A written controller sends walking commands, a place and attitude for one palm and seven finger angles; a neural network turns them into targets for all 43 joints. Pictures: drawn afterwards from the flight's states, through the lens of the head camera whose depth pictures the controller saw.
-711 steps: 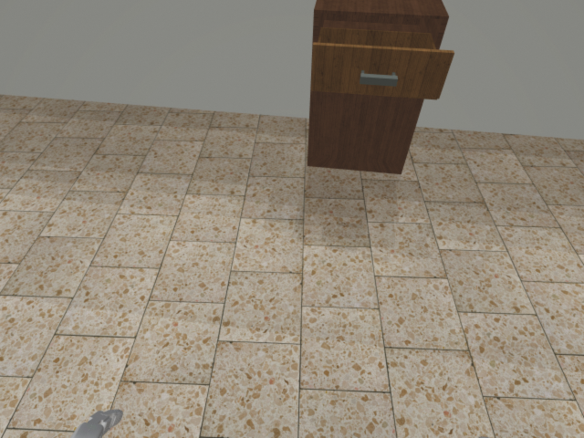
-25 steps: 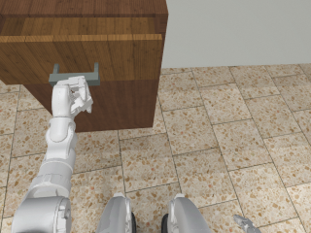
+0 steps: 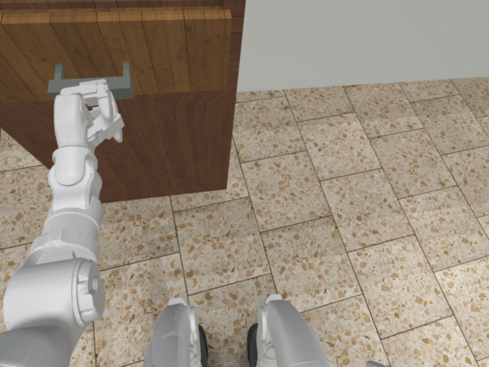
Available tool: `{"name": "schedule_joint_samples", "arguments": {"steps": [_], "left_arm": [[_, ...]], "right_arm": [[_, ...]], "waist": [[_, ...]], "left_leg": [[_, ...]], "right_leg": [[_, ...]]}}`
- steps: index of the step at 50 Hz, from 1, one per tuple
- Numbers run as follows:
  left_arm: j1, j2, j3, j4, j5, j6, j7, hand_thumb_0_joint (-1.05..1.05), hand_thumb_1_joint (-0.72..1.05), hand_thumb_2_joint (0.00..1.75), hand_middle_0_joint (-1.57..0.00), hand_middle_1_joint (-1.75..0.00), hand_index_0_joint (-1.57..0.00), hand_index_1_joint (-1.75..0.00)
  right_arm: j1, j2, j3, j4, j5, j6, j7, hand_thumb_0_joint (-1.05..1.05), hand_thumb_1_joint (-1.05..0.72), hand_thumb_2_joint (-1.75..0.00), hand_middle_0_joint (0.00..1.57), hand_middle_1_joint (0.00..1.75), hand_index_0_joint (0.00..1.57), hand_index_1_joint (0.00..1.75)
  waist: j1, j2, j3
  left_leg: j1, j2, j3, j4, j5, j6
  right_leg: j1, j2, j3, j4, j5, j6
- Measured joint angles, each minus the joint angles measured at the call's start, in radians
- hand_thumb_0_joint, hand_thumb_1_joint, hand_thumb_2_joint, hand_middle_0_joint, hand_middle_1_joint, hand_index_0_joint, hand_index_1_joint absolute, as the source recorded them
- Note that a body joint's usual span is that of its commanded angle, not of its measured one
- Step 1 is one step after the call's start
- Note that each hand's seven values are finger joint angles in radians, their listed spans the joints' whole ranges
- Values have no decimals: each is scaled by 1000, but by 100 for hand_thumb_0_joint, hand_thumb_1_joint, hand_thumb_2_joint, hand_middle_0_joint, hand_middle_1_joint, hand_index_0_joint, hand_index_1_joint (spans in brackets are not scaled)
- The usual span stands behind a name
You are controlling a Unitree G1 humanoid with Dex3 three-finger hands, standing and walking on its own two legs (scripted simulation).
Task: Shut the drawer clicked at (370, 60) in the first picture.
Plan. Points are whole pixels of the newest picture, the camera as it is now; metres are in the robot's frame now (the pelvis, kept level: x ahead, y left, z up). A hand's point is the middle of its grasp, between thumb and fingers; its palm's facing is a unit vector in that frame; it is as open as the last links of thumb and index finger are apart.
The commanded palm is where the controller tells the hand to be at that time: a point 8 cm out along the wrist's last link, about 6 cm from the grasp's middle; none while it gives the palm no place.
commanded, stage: push the drawer shut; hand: left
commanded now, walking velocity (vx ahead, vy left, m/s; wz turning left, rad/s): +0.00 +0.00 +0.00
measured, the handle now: (93, 79) +0.58 +0.21 +0.03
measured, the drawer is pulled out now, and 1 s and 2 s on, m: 0.02 0.00 0.00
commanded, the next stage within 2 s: pull the fist back off the drawer in 0.64 s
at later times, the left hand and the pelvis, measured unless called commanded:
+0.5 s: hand (110, 104) +0.53 +0.18 +0.03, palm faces +0.08 -1.00 -0.04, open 2.8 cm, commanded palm +0.54 +0.21 +0.04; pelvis -0.01 +0.00 -0.01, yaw +0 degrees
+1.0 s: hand (110, 102) +0.53 +0.18 +0.03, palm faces +0.09 -0.99 -0.07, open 2.9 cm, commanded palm +0.53 +0.19 +0.04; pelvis -0.04 +0.00 -0.02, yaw +0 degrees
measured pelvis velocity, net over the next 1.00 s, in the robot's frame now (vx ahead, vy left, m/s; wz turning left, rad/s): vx -0.04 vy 0.00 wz -0.01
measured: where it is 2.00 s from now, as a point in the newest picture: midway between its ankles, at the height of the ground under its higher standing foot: outside the picture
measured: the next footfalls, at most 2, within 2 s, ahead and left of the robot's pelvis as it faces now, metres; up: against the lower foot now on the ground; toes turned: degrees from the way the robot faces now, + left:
none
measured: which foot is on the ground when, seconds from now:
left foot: down 0.00-1.00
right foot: down 0.00-1.00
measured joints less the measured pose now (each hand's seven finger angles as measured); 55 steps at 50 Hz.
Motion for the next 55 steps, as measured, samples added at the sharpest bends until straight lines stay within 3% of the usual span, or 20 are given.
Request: {"name": "schedule_joint_samples", "arguments": {"steps": [10,19,44,55], "left_arm": [[-95,59,34,71,26,20,-9,0,81,89,-140,-160,-140,-160],[-133,87,47,107,40,16,-25,-5,71,91,-139,-160,-140,-160],[-309,186,-30,220,73,78,30,-4,62,100,-140,-160,-140,-160],[-299,183,-12,201,73,82,17,-2,64,96,-140,-160,-140,-160]], "right_arm": [[18,-5,11,-8,-8,17,4,0,-91,-90,20,30,21,30],[31,-6,20,1,-12,24,4,0,-91,-90,20,30,21,30],[41,-16,60,35,-22,-72,-20,0,-91,-90,20,30,21,30],[61,-18,53,29,-26,-71,-3,0,-91,-90,20,30,21,30]], "waist": [[-28,4,5],[-34,4,10],[-90,-3,15],[-83,5,19]], "left_leg": [[-37,7,-7,17,-3,2],[-67,7,-20,35,0,3],[-183,-4,-55,69,60,5],[-184,1,-52,77,56,9]], "right_leg": [[-31,7,-6,6,3,1],[-52,8,-18,14,7,0],[-147,-2,-54,40,57,-7],[-150,3,-48,43,59,-3]]}}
